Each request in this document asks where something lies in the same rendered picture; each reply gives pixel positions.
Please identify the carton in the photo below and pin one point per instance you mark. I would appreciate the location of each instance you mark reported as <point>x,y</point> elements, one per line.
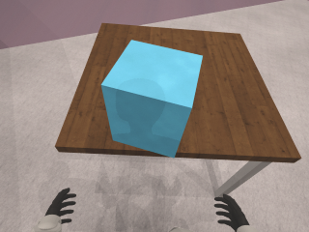
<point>149,94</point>

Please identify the right robot hand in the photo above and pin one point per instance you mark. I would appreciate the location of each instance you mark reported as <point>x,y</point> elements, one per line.
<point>236,216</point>

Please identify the left robot hand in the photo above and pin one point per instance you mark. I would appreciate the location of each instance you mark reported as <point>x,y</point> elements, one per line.
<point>58,204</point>

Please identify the left robot forearm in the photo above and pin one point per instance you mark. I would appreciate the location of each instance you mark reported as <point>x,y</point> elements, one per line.
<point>49,223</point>

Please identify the table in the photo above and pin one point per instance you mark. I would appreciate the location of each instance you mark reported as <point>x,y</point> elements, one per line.
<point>233,115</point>

